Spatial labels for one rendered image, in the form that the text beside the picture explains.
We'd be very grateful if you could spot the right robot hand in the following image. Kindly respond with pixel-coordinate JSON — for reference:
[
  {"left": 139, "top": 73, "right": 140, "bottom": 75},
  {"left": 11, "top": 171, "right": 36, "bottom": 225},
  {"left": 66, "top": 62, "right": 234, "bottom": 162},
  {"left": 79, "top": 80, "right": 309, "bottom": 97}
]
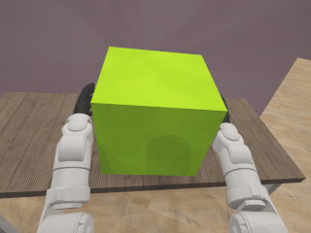
[{"left": 220, "top": 94, "right": 230, "bottom": 123}]

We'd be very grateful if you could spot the robot right forearm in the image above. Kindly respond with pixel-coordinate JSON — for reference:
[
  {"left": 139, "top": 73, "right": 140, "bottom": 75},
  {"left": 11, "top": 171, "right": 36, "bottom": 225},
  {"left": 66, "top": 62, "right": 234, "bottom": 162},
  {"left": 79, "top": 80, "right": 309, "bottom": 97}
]
[{"left": 213, "top": 122, "right": 289, "bottom": 233}]

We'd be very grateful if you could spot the robot left forearm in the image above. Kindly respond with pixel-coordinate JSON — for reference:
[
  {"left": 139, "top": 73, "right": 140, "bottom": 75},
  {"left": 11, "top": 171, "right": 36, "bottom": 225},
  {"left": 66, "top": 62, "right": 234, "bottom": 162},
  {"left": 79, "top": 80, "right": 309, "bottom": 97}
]
[{"left": 36, "top": 113, "right": 93, "bottom": 233}]

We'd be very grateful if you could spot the left robot hand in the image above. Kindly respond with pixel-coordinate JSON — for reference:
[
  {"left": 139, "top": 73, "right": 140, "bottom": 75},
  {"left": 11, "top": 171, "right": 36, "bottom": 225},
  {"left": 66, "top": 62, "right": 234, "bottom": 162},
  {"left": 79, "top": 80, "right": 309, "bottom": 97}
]
[{"left": 73, "top": 83, "right": 95, "bottom": 117}]

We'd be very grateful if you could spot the table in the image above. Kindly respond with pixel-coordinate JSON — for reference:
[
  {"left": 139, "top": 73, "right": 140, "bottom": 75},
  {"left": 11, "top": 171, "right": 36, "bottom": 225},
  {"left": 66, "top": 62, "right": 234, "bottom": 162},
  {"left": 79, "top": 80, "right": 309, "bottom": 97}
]
[{"left": 0, "top": 91, "right": 306, "bottom": 233}]

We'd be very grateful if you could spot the right robot upper arm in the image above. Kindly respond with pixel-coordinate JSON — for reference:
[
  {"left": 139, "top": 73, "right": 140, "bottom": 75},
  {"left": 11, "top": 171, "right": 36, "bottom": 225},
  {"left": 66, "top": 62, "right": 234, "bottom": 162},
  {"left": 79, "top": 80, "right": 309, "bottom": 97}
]
[{"left": 228, "top": 211, "right": 288, "bottom": 233}]

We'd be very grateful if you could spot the carton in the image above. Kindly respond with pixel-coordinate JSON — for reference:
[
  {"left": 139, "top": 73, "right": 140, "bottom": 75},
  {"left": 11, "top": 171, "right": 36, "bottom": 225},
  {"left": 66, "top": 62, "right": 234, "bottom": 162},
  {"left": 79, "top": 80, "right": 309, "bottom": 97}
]
[{"left": 90, "top": 47, "right": 227, "bottom": 177}]

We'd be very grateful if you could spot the left robot upper arm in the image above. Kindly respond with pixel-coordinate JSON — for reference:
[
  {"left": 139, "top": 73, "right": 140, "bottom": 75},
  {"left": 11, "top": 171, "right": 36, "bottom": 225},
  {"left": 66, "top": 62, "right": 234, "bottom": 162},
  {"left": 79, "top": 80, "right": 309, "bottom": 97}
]
[{"left": 38, "top": 212, "right": 94, "bottom": 233}]

